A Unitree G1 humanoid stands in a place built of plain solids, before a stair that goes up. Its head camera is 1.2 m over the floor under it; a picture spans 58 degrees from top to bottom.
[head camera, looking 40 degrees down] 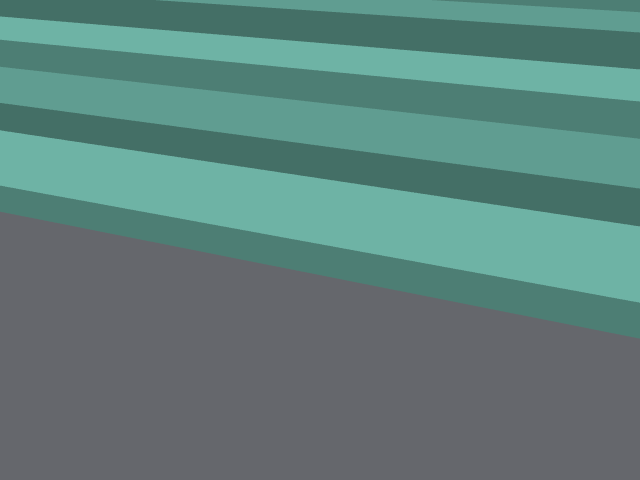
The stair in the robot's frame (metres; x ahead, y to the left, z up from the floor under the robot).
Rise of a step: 0.16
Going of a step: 0.44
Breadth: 7.50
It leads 16 degrees to the right of straight ahead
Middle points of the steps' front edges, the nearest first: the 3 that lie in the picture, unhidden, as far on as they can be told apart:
1.50 1.02 0.16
1.92 0.90 0.32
2.35 0.78 0.48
